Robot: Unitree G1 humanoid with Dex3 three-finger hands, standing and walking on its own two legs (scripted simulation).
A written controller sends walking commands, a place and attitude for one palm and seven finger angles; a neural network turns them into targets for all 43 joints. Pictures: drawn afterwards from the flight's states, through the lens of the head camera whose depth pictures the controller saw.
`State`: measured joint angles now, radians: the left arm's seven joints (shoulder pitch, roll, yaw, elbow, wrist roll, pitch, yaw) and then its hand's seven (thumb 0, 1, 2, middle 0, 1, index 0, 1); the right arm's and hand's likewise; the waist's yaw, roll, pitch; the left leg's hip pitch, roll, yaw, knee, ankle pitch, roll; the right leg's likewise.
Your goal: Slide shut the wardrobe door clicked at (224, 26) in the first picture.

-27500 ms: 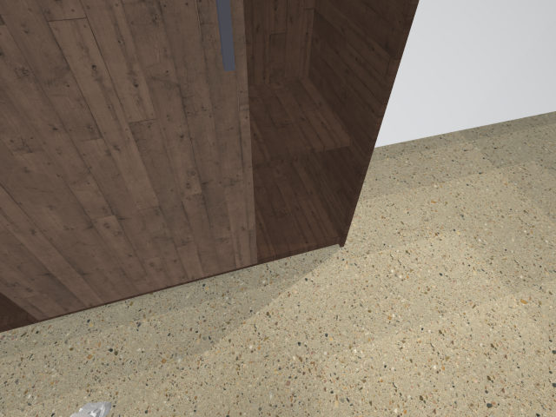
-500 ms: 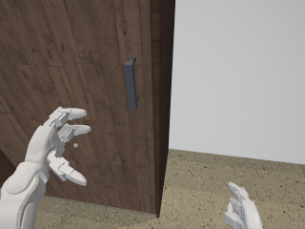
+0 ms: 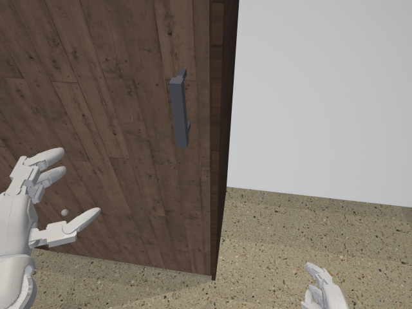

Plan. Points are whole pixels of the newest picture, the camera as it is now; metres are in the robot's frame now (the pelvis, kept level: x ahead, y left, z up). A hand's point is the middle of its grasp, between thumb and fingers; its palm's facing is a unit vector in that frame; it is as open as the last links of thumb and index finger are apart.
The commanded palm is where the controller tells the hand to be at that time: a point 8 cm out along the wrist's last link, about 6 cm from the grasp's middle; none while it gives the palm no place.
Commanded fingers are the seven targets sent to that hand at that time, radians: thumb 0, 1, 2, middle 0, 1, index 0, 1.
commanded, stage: draw the hand back to the body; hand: left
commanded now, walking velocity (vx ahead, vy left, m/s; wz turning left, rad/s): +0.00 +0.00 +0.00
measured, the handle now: (182, 109) +0.42 +0.10 +0.21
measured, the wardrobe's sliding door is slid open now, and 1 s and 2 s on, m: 0.00 0.00 0.00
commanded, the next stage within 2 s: step back with the hand held close in 0.62 s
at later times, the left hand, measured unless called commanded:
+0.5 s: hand (42, 215) +0.19 +0.28 +0.15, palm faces +0.45 -0.83 -0.34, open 7.5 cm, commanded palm +0.14 +0.31 +0.17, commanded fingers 0.00 0.90 0.90 -0.20 -0.30 -0.20 -0.30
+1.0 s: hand (51, 214) +0.20 +0.27 +0.15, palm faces +0.35 -0.83 -0.44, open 7.4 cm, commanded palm +0.14 +0.31 +0.17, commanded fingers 0.00 0.90 0.90 -0.20 -0.30 -0.20 -0.30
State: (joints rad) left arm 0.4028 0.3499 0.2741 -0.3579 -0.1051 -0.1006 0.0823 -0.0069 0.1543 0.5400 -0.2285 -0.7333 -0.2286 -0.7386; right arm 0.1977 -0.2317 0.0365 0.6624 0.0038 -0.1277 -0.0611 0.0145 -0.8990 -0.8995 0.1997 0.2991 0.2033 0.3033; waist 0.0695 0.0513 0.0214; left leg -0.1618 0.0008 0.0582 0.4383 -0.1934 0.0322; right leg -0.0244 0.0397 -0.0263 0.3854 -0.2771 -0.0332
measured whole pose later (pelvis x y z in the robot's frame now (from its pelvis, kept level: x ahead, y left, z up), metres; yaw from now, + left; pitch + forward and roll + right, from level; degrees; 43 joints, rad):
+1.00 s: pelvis -0.01 +0.02 +0.00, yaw -2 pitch +0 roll -2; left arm 0.49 0.38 0.36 -0.42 -0.07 -0.14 0.10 0.01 0.90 0.90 -0.20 -0.30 -0.20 -0.30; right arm 0.17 -0.25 0.01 0.57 0.00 -0.04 -0.06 0.01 -0.90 -0.90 0.20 0.30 0.20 0.30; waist 0.03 0.05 0.01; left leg -0.29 0.01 0.10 0.48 -0.19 0.06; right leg -0.16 0.04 0.01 0.42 -0.25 -0.01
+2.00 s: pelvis -0.14 +0.09 -0.02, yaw -6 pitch -1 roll -6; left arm 0.46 0.44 0.39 -0.54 -0.06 -0.25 0.12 0.01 0.89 0.90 -0.21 -0.30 -0.21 -0.30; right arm 0.16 -0.19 0.02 0.65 -0.02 -0.10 -0.07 0.01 -0.90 -0.90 0.20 0.30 0.21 0.30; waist 0.02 0.02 0.00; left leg -0.51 -0.01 0.04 0.52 -0.01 0.06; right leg -0.16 0.04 0.00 0.53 -0.37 0.04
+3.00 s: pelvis -0.37 +0.21 -0.02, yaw +3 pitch -2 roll -1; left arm 0.50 0.45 0.47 -0.54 -0.03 -0.22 0.15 0.01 0.89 0.90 -0.21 -0.30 -0.21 -0.30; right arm 0.26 -0.19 0.01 0.70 -0.01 -0.07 -0.04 0.01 -0.90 -0.90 0.20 0.30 0.21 0.30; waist 0.03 -0.02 -0.01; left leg -0.55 0.06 0.00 1.14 -0.45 0.01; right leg -0.35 0.01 -0.05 0.65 -0.27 -0.06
